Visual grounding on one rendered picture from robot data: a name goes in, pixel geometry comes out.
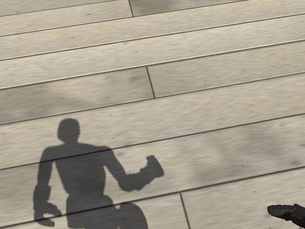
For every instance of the right robot hand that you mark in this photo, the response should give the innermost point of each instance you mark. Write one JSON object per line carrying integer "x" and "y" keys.
{"x": 295, "y": 213}

